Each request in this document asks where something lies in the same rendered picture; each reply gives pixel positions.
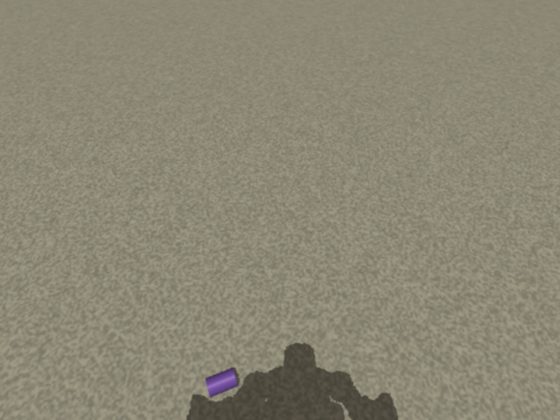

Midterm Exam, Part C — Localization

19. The can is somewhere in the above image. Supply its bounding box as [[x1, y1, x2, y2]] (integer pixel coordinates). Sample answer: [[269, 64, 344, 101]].
[[206, 368, 238, 397]]

